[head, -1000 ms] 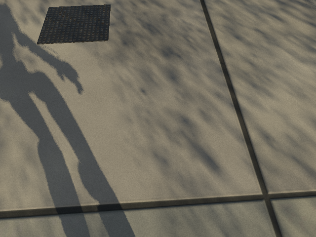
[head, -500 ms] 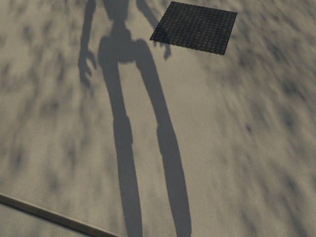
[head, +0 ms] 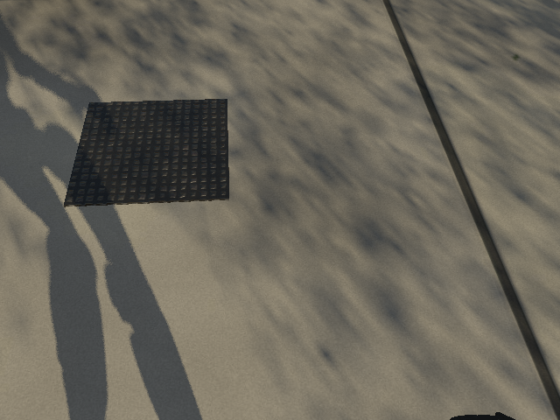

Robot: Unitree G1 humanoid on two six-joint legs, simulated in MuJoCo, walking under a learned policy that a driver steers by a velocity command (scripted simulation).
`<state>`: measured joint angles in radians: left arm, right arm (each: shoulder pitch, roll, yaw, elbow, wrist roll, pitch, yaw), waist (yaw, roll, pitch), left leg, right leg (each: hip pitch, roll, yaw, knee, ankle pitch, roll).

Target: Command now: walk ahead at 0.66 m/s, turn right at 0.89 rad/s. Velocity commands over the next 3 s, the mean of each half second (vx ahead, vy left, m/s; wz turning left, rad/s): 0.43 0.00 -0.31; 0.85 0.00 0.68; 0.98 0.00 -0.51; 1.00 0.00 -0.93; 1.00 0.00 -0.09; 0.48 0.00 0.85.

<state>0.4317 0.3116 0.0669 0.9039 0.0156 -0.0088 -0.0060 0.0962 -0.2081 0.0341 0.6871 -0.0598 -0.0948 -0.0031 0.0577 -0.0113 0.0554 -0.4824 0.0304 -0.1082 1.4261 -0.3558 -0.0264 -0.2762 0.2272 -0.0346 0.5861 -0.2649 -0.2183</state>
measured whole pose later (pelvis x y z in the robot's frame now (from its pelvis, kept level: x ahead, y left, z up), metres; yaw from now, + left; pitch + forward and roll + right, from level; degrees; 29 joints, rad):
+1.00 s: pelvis +0.60 +0.19 -0.02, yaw +15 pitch +2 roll +0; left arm 0.40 0.30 0.04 0.83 0.02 -0.07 -0.01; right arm 0.14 -0.34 -0.05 0.65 -0.04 -0.02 0.05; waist 0.05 0.00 0.02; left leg -0.55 -0.02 0.09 0.82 -0.33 0.08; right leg -0.16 -0.15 -0.02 1.23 -0.42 0.00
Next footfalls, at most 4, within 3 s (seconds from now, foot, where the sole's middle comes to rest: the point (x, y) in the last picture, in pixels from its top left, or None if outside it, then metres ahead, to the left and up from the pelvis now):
0.22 left None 0.43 0.13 -0.75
0.52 right None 0.35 -0.06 -0.75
0.92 left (185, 337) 0.68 0.29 -0.75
1.40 right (221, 202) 1.14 0.26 -0.75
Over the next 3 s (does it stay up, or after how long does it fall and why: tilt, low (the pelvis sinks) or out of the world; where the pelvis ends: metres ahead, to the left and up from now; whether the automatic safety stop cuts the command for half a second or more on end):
stays up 2.18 -0.18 0.02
